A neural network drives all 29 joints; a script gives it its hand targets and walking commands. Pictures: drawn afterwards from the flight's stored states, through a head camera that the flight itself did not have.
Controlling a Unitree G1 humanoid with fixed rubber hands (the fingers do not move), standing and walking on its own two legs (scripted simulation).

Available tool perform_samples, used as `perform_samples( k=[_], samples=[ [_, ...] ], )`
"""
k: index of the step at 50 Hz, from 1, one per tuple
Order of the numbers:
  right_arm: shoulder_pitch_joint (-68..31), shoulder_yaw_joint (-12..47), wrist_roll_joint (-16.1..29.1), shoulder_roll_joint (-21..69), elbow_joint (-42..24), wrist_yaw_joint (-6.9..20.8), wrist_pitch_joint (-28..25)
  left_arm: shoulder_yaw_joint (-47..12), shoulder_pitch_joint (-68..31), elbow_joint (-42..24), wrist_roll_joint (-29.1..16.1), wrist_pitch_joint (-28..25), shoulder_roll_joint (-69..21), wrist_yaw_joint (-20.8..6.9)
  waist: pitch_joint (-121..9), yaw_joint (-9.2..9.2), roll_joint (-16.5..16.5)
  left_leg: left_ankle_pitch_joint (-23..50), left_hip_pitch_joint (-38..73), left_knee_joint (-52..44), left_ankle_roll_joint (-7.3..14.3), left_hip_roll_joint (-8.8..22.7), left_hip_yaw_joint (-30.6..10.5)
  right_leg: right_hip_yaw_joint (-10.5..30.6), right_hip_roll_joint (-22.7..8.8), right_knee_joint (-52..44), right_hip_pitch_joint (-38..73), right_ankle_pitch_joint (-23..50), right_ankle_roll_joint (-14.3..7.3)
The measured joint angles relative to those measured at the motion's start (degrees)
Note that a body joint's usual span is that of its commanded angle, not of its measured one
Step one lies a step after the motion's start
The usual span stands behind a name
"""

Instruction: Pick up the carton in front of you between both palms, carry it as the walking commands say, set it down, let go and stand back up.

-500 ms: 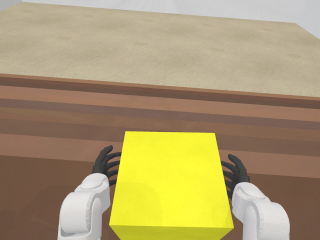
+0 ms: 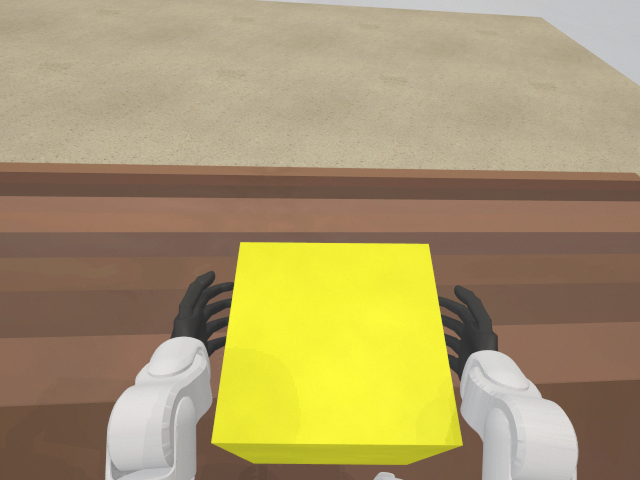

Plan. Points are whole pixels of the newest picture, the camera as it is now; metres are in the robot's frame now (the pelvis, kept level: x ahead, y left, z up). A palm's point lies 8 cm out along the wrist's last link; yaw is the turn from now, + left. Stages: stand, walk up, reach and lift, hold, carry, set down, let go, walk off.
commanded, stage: carry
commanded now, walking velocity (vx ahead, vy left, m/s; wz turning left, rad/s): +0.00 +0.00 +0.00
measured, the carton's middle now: (332, 365) +0.27 -0.01 +0.02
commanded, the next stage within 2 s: none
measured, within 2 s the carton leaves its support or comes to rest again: neither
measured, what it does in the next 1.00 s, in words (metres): walks ahead: right foot, then left foot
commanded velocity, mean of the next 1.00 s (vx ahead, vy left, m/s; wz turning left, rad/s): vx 0.00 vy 0.00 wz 0.00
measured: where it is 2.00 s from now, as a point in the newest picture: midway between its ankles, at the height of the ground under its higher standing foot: (295, 463)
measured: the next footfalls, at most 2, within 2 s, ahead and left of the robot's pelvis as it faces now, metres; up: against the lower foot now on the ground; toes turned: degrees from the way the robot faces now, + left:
right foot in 0.14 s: +0.30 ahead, -0.09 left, +0.00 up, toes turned -9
left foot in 0.38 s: +0.19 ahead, +0.09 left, +0.00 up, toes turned +6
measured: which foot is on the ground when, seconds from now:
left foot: down 0.00-0.12, up 0.14-0.36, down 0.38-1.00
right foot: up 0.00-0.12, down 0.14-1.00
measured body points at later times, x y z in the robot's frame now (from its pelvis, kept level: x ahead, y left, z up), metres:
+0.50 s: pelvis +0.18 -0.03 -0.02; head +0.23 -0.03 +0.43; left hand +0.52 +0.14 +0.06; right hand +0.53 -0.17 +0.05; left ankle +0.15 +0.08 -0.74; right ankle +0.26 -0.08 -0.74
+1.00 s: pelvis +0.19 -0.02 -0.01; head +0.18 -0.02 +0.44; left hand +0.52 +0.15 +0.09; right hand +0.53 -0.15 +0.09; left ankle +0.15 +0.08 -0.74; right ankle +0.26 -0.08 -0.74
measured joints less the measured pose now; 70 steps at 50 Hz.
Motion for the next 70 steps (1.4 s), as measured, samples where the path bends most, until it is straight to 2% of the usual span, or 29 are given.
perform_samples(
  k=[4, 6, 7, 8, 9, 10, 12, 14, 17, 19, 20, 21, 23, 30, 36, 42, 47, 56, 67, 70],
  samples=[
    [-6.49, -2.22, 0.22, -0.09, 5.77, 0.26, -0.16, 2.02, -4.79, 4.16, 0.19, 0.00, 0.08, 0.93, 0.86, 0.82, -0.18, -6.08, 4.99, 2.88, -1.85, 0.42, -0.80, -3.36, 1.52, -8.14, 0.98, 7.88, -0.85],
    [-9.03, -3.49, 0.20, -0.28, 8.37, 0.21, -0.20, 3.16, -8.23, 7.29, -0.37, 0.26, 0.20, 1.36, 1.74, 1.93, -0.39, -10.38, 5.57, 9.47, -2.56, 0.93, -0.56, -5.53, 2.85, -13.26, 4.56, 12.27, -1.35],
    [-10.05, -4.15, 0.25, -0.50, 9.68, 0.18, -0.41, 3.58, -10.03, 9.08, -0.59, 0.36, 0.26, 1.62, 2.02, 2.63, -0.72, -12.16, 4.58, 15.21, -2.84, 1.18, -0.50, -6.17, 3.02, -14.77, 6.84, 11.97, -3.42],
    [-11.63, -4.96, 0.48, -1.21, 11.52, 0.31, -0.78, 3.96, -11.97, 11.38, -0.64, -0.09, 0.02, 2.09, 2.51, 3.77, 0.27, -12.03, 1.51, 23.36, -2.72, 2.00, -1.69, -6.42, 3.58, -12.96, 6.75, 7.68, -5.88],
    [-13.46, -5.67, 0.87, -1.97, 13.29, 0.32, -1.03, 4.41, -13.88, 13.50, -0.77, -0.60, -0.09, 2.35, 3.53, 4.61, 1.21, -12.23, -2.53, 31.79, -2.71, 1.89, -4.39, -6.53, 3.92, -10.86, 6.11, 4.70, -7.02],
    [-15.08, -6.08, 0.98, -2.48, 14.68, 0.27, -1.18, 4.94, -15.47, 15.17, -0.82, -1.11, -0.11, 2.52, 4.75, 5.03, 1.67, -12.75, -6.63, 38.90, -2.39, 1.02, -7.02, -6.54, 3.92, -9.75, 5.86, 3.07, -7.39],
    [-17.44, -6.97, 0.41, -2.29, 16.82, 0.31, -1.75, 6.40, -17.54, 17.62, -1.07, -2.25, -0.28, 2.53, 7.22, 5.35, 2.18, -12.89, -12.87, 44.97, -1.26, -0.19, -10.05, -6.59, 3.92, -10.19, 6.68, 2.86, -5.99],
    [-19.06, -8.59, -0.55, -0.82, 18.64, 0.43, -2.89, 8.30, -19.01, 19.38, -1.06, -3.46, -0.80, 2.27, 8.85, 5.09, 2.51, -12.07, -17.28, 42.19, -0.74, -0.19, -11.18, -6.85, 4.33, -11.92, 7.74, 2.81, -6.54],
    [-21.04, -10.68, -1.06, 0.73, 19.23, 0.74, -5.40, 10.43, -21.43, 19.94, -1.14, -5.57, -1.55, 1.57, 10.92, 4.22, 2.68, -11.63, -20.93, 32.43, -0.29, 0.21, -10.62, -7.53, 4.58, -13.08, 8.68, 2.43, -6.99],
    [-22.30, -10.95, -1.42, 0.69, 19.82, 1.01, -7.43, 11.06, -23.38, 20.82, -0.94, -7.23, -1.37, 1.18, 12.09, 3.96, 2.47, -7.76, -20.88, 25.50, -0.30, 0.10, -9.97, -7.72, 4.71, -12.48, 9.24, 1.52, -6.92],
    [-22.78, -10.75, -1.60, 0.64, 20.45, 0.96, -8.28, 11.14, -24.00, 21.43, -0.85, -7.89, -0.92, 0.90, 12.44, 4.06, 1.83, -2.55, -19.82, 23.56, -0.51, -0.19, -9.71, -7.27, 4.60, -11.87, 9.53, 0.90, -6.81],
    [-23.12, -10.45, -1.76, 0.68, 21.46, 0.74, -9.02, 11.11, -24.30, 22.15, -0.64, -8.34, -0.28, 0.55, 12.54, 4.05, 0.62, -0.56, -18.54, 22.25, -1.02, -0.70, -9.04, -6.52, 4.13, -11.32, 9.86, 0.24, -6.65],
    [-23.36, -10.14, -1.72, 0.48, 22.33, 0.37, -9.19, 10.88, -24.40, 23.25, -0.72, -8.67, 0.36, 0.30, 11.59, 3.47, -0.66, -0.93, -16.75, 20.26, -1.72, -1.45, -8.71, -6.06, 3.46, -11.34, 10.73, -0.68, -6.18],
    [-26.25, -10.08, -1.30, -1.14, 24.29, 0.17, -7.91, 10.72, -25.64, 24.94, -0.64, -8.54, 0.86, 0.72, 7.58, 3.12, -0.80, -3.08, -13.31, 18.56, -1.69, -1.45, -8.19, -5.67, 3.54, -11.69, 13.33, -2.25, -5.34],
    [-24.01, -10.49, -1.92, -0.14, 24.75, 0.44, -4.89, 10.37, -23.33, 24.69, 0.17, -4.71, 0.35, 1.01, 3.20, 3.30, 0.23, -3.71, -10.31, 17.26, -1.45, -1.43, -8.28, -5.76, 3.63, -12.40, 16.12, -3.21, -4.66],
    [-23.31, -10.43, -2.33, -0.19, 27.47, 0.37, -3.76, 11.13, -23.98, 27.51, 1.06, -2.62, 0.30, 0.90, 1.56, 3.85, 0.83, -2.96, -8.86, 15.61, -1.27, -1.57, -8.44, -5.99, 3.61, -14.14, 17.75, -2.52, -4.34],
    [-23.50, -10.62, -2.51, -0.36, 27.41, 0.16, -3.19, 11.51, -24.81, 28.88, 0.60, -2.75, 0.29, 0.96, 2.38, 4.43, 0.79, -1.63, -8.89, 14.09, -1.21, -1.68, -8.29, -5.91, 3.68, -16.15, 17.94, -0.94, -4.30],
    [-24.31, -10.77, -2.00, -0.33, 25.48, 0.01, -3.39, 11.44, -24.28, 26.22, 0.58, -3.46, -0.18, 0.78, 3.69, 3.71, 0.72, -0.78, -9.61, 13.50, -0.86, -1.76, -8.14, -5.83, 3.72, -17.85, 17.71, 0.63, -4.12],
    [-23.82, -10.88, -2.64, 0.15, 26.17, 0.27, -3.48, 10.96, -24.06, 26.87, 0.68, -2.81, 0.41, 0.77, 3.08, 3.92, 0.05, -0.76, -9.32, 13.13, -0.57, -2.24, -7.81, -5.49, 3.12, -16.93, 17.37, 0.06, -3.75],
    [-23.27, -11.05, -2.51, 0.24, 25.71, 0.27, -3.22, 10.90, -23.67, 26.79, 0.47, -2.75, 0.14, 0.97, 2.20, 4.11, 0.60, -2.55, -9.56, 14.53, 0.05, -1.88, -7.74, -5.69, 3.16, -15.50, 17.14, -2.05, -3.73]
  ],
)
